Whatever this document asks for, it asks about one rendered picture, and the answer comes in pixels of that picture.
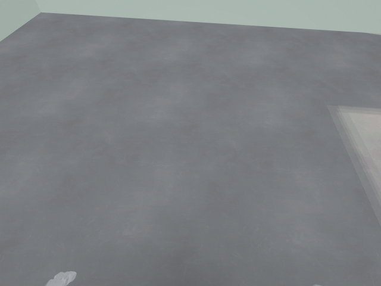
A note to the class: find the robot left hand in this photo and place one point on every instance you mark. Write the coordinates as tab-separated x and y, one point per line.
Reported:
62	279

